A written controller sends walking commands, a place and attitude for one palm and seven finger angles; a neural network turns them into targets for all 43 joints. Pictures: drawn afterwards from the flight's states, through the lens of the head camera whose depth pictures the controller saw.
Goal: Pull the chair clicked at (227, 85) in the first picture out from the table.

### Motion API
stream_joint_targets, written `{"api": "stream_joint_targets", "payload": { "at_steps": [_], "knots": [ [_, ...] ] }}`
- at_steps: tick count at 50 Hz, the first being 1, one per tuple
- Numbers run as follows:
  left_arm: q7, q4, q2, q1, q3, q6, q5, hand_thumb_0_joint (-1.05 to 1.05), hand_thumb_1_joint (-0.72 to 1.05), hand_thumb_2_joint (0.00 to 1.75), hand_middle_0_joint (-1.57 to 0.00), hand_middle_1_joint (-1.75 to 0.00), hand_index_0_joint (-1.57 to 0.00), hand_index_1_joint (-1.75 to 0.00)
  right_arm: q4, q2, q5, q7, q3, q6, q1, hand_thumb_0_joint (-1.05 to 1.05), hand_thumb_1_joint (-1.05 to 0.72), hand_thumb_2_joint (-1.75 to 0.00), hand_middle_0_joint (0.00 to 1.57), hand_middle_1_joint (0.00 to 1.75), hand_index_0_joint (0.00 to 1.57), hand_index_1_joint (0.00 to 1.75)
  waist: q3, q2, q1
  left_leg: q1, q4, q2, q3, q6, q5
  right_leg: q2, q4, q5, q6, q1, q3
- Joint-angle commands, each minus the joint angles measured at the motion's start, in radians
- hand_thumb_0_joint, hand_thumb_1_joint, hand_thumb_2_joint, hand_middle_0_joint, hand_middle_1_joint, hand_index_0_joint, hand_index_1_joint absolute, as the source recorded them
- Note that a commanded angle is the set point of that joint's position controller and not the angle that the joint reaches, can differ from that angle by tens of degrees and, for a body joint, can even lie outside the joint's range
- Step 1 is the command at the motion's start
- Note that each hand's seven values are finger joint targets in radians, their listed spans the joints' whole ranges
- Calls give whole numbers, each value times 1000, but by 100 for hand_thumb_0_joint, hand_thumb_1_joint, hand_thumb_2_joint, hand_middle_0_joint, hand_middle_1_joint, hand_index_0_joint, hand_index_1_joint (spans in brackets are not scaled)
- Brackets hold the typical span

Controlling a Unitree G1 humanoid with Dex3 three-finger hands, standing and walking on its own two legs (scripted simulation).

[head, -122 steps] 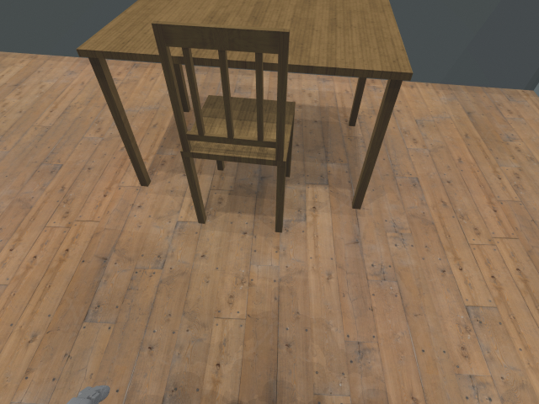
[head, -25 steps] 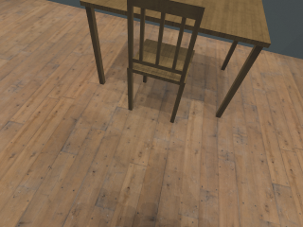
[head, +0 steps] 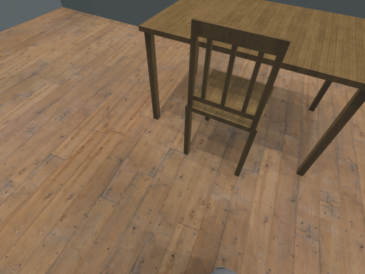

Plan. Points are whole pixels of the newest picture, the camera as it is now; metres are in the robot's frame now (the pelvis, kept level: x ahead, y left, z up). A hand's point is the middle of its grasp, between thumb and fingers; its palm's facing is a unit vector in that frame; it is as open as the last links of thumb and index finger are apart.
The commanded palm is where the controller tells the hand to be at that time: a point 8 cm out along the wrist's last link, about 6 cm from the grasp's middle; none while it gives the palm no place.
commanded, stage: walk to a spot facing it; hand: left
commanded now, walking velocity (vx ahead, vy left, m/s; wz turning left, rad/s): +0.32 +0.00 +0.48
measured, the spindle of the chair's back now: (228, 77) +0.91 -0.20 -0.09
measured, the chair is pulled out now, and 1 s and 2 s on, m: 0.00 0.00 0.00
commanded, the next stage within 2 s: turn to face it in 0.58 s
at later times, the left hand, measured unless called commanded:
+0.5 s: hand out of the picture +0.08 +0.11 -0.17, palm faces +0.35 -0.91 -0.23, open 7.3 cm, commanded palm none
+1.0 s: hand (110, 260) +0.20 +0.19 -0.18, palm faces +0.43 -0.88 -0.20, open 7.4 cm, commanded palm none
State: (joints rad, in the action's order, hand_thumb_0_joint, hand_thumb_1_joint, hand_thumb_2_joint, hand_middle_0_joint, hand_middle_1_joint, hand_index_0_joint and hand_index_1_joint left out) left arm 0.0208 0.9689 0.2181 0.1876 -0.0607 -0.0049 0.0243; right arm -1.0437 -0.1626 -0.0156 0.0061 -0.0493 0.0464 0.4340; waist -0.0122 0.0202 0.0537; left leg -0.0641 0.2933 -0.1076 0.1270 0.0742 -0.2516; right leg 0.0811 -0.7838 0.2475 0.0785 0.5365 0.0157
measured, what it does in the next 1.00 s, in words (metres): walks ahead, turning left: right foot, then left foot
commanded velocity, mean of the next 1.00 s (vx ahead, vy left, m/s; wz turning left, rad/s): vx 0.04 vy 0.00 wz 0.18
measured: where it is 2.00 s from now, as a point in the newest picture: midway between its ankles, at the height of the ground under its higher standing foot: outside the picture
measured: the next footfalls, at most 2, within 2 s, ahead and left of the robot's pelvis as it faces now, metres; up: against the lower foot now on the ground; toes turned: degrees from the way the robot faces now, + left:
right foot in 0.10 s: +0.17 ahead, -0.14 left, +0.00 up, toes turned +0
left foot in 0.64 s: +0.25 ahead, +0.07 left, +0.00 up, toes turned +30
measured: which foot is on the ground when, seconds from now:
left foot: down 0.00-0.10, up 0.12-0.62, down 0.64-1.00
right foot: up 0.00-0.08, down 0.10-0.64, up 0.66-1.00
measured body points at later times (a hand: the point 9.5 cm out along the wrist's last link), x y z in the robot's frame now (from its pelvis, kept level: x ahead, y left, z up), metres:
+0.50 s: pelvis +0.16 -0.06 +0.00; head +0.20 -0.05 +0.44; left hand +0.06 +0.16 -0.15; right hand +0.36 -0.26 -0.14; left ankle +0.20 +0.09 -0.68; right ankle +0.13 -0.14 -0.74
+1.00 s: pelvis +0.23 +0.00 +0.00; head +0.22 +0.02 +0.45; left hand +0.17 +0.24 -0.16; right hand +0.40 -0.19 -0.13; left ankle +0.21 +0.05 -0.74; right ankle +0.31 -0.15 -0.69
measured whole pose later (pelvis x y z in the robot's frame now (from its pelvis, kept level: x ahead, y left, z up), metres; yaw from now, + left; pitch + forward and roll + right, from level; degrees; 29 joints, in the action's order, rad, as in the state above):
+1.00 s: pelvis +0.23 +0.00 +0.00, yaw +21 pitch -2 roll +0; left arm -0.02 0.99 0.21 0.25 -0.06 -0.06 0.01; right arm -0.97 -0.15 -0.01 0.02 -0.02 0.00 0.18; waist 0.04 0.05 -0.03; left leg -0.15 0.42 -0.01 -0.17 0.09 -0.24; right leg 0.08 -0.95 0.35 0.08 0.43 0.00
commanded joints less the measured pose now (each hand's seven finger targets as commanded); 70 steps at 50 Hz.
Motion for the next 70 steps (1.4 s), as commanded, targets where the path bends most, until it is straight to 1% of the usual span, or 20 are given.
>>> {"api": "stream_joint_targets", "payload": {
  "at_steps": [1, 4, 5, 6, 10, 15, 26, 30, 31, 32, 34, 40, 52, 57, 58, 59, 60, 61, 65, 70],
  "knots": [
    [-3, -134, 63, -121, -17, 56, -6, 0, 90, 90, -20, -30, -20, -30, 45, -198, -9, 16, -38, 16, 12, 0, -90, -90, 20, 30, 20, 30, 84, -137, -15, -44, -10, 292, 247, 137, 211, -25, 149, 18, -19, -33, 14],
    [-11, -49, 144, 175, -44, 79, -2, 0, 90, 90, -20, -30, -20, -30, 60, -191, 0, 7, -39, 19, -50, 0, -90, -90, 20, 30, 20, 30, -29, 2, -152, -316, 301, 179, 142, 42, 146, 9, 349, -54, -46, -575, -37],
    [-27, -27, 263, 290, -68, 90, 11, 0, 90, 90, -20, -30, -20, -30, 80, -117, 9, -2, -25, 30, -1, 0, -90, -90, 20, 30, 20, 30, -158, 288, -178, -526, 627, 61, -6, -26, -179, 325, 452, 142, -136, -818, -387],
    [-31, -21, 287, 338, -70, 80, -5, 0, 90, 90, -20, -30, -20, -30, 109, -142, -1, -5, -31, 29, -33, 0, -90, -90, 20, 30, 20, 30, -160, 269, -174, -609, 831, 47, -50, -37, -321, 446, 561, 197, -188, -775, -599],
    [-35, -61, 108, 118, -22, 89, -7, 0, 90, 90, -20, -30, -20, -30, 86, -118, -9, -33, -37, -4, -143, 0, -90, -90, 20, 30, 20, 30, 78, 54, -76, -576, 976, 195, -82, -61, -65, 320, 586, 13, -166, -388, -220],
    [-41, -40, 65, 138, 7, 93, -6, 0, 90, 90, -20, -30, -20, -30, 81, -80, -5, -42, -30, -63, -141, 0, -90, -90, 20, 30, 20, 30, 77, 127, -18, -535, 930, 178, -146, -108, 25, 222, 517, -605, -132, -342, 127],
    [-59, -15, 130, 273, -4, 49, 2, 0, 90, 90, -20, -30, -20, -30, 203, -84, -13, -52, 0, -74, -423, 0, -90, -90, 20, 30, 20, 30, 51, 113, -96, -493, 488, 140, -265, -85, -10, 262, 381, -848, -149, -568, 215],
    [-55, -36, 182, 240, -26, 40, -4, 0, 90, 90, -20, -30, -20, -30, 179, -165, -17, -33, -21, -52, -235, 0, -90, -90, 20, 30, 20, 30, -111, 106, -5, -155, 212, 80, -277, -31, 73, 265, 1, -924, -113, -554, 256],
    [-46, -63, 173, 207, -26, 41, -18, 0, 90, 90, -20, -30, -20, -30, 163, -243, -22, -24, -42, -44, -126, 0, -90, -90, 20, 30, 20, 30, -201, -23, 56, 133, 164, 235, -113, 39, 467, 194, -250, -552, -58, -310, 263],
    [-37, -109, 109, 201, -8, 40, -31, 0, 90, 90, -20, -30, -20, -30, 155, -363, -3, -12, -66, -38, -66, 0, -90, -90, 20, 30, 20, 30, -272, -290, 57, 331, 198, 546, 302, 220, 1134, 17, -527, 409, 6, 31, 177],
    [-57, -137, 132, 124, -19, 16, -20, 0, 90, 90, -20, -30, -20, -30, 155, -329, 15, -4, -56, -46, -92, 0, -90, -90, 20, 30, 20, 30, -209, -70, 31, 250, 159, 531, 156, 232, 996, 59, -585, 331, -2, 82, 25],
    [-53, 10, 42, 254, 2, -23, -10, 0, 90, 90, -20, -30, -20, -30, 160, -150, 9, 20, 10, -12, -276, 0, -90, -90, 20, 30, 20, 30, -23, -98, -101, -125, 13, 330, -123, 57, 702, 34, -402, 80, 2, -117, -18],
    [-25, -58, 49, 51, -14, -53, -3, 0, 90, 90, -20, -30, -20, -30, 108, -185, -8, 30, -29, -41, -193, 0, -90, -90, 20, 30, 20, 30, 63, -160, -40, -57, 21, 457, -135, 105, 360, -6, -29, 179, -15, -125, 37],
    [-18, -58, 67, 118, -22, -29, -1, 0, 90, 90, -20, -30, -20, -30, 103, -211, 0, 25, -49, -47, -195, 0, -90, -90, 20, 30, 20, 30, -17, -113, -75, -57, 226, 433, -235, 13, 361, -32, 303, -41, -46, -318, 67],
    [-21, -54, 124, 141, -31, -15, 5, 0, 90, 90, -20, -30, -20, -30, 110, -182, 7, 19, -46, -48, -171, 0, -90, -90, 20, 30, 20, 30, -36, 10, -79, -169, 384, 376, -292, -53, 242, 53, 410, -232, -82, -448, -46],
    [-35, -47, 220, 183, -52, -3, 10, 0, 90, 90, -20, -30, -20, -30, 147, -109, 8, 16, -28, -46, -200, 0, -90, -90, 20, 30, 20, 30, -27, 287, -99, -438, 586, 233, -364, -122, -242, 285, 443, -648, -191, -580, -360],
    [-42, -39, 226, 230, -52, -7, -7, 0, 90, 90, -20, -30, -20, -30, 170, -124, 7, 26, -24, -58, -268, 0, -90, -90, 20, 30, 20, 30, -41, 202, -138, -463, 719, 199, -230, -132, -380, 338, 426, -781, -296, -527, -351],
    [-49, -43, 197, 201, -50, -9, -7, 0, 90, 90, -20, -30, -20, -30, 167, -117, 7, 26, -24, -65, -280, 0, -90, -90, 20, 30, 20, 30, -43, 168, -117, -496, 794, 213, -168, -131, -325, 287, 431, -696, -309, -523, -309],
    [-44, -94, 155, 60, -42, -7, -12, 0, 90, 90, -20, -30, -20, -30, 134, -131, 1, 14, -33, -76, -254, 0, -90, -90, 20, 30, 20, 30, 11, 48, -66, -470, 825, 226, -139, -158, -141, 168, 470, -398, -254, -385, -234],
    [-34, -90, 184, 74, -51, -6, -7, 0, 90, 90, -20, -30, -20, -30, 148, -132, -1, 16, -31, -75, -269, 0, -90, -90, 20, 30, 20, 30, -7, 75, -85, -457, 694, 197, -145, -174, -146, 143, 465, -342, -264, -421, -290]
  ]
}}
